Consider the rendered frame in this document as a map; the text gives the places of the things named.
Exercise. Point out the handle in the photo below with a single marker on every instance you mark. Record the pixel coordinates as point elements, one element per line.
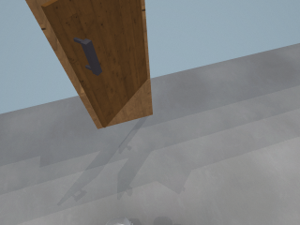
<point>91,56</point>

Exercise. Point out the cupboard door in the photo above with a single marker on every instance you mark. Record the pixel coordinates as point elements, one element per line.
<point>116,30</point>

